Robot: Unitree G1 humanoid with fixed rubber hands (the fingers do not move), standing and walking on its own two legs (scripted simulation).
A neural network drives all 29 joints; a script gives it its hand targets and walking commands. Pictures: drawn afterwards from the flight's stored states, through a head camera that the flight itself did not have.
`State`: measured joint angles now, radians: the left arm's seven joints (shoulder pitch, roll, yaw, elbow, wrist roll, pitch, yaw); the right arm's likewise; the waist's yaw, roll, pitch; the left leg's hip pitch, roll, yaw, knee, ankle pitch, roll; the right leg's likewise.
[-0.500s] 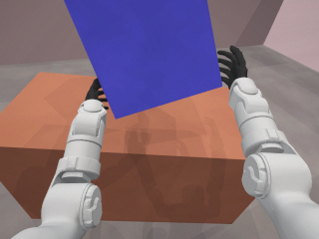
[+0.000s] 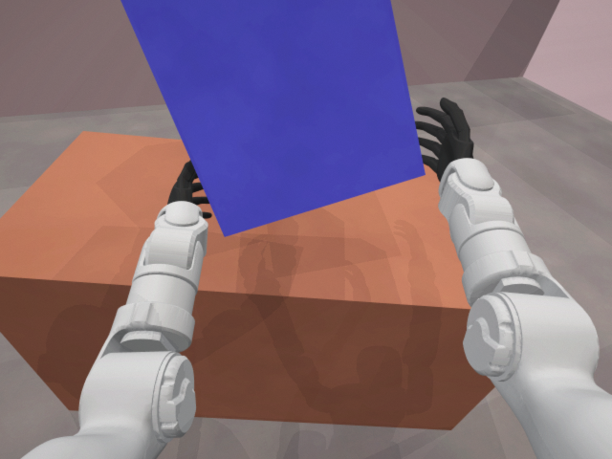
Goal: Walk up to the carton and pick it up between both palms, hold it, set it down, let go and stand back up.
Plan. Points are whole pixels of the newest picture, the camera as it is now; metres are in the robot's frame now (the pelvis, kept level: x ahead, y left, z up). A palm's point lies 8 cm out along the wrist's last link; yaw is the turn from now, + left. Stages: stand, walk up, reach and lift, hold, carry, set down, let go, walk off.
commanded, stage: set down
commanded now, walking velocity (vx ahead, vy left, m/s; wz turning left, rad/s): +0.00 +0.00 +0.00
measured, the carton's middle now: (289, 92) +0.58 +0.09 +0.25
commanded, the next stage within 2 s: none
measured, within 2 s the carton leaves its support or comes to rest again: neither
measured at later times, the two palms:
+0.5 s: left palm (196, 206) +0.42 +0.20 +0.13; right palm (444, 169) +0.48 -0.14 +0.20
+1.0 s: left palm (200, 208) +0.43 +0.20 +0.12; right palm (438, 181) +0.50 -0.15 +0.17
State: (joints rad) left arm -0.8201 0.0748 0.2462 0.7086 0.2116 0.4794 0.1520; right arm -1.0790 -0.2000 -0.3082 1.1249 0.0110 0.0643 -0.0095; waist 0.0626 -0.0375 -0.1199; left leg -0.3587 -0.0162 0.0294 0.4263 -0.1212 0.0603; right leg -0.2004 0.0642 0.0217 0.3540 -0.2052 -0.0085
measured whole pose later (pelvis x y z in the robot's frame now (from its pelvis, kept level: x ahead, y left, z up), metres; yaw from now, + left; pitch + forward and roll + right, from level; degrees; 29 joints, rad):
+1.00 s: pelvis +0.05 -0.02 +0.00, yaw +0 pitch +7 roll -1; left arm -0.81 0.08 0.29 0.86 0.16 0.26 0.17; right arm -1.00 -0.16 -0.39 1.15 -0.09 -0.02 0.00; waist 0.10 -0.03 -0.13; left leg -0.36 -0.02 0.03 0.43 -0.18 0.03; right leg -0.20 0.06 0.02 0.35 -0.27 -0.03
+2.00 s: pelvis +0.07 -0.04 +0.00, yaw +1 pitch +18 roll +1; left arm -0.82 0.09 0.34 1.05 0.06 -0.01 0.17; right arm -1.02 -0.15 -0.55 1.27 -0.25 -0.16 0.04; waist 0.12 -0.03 -0.19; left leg -0.56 -0.02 0.03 0.43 -0.16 0.02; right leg -0.39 0.06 0.02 0.35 -0.28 -0.05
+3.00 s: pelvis +0.05 -0.06 -0.02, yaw +2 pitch +28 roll +2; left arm -0.98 0.19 0.37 1.37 -0.05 -0.29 0.04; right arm -1.06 -0.16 -0.55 1.31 -0.26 -0.25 0.05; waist 0.10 -0.02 -0.22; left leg -0.79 -0.01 0.03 0.43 -0.12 0.00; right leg -0.71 0.06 -0.02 0.53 -0.31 -0.03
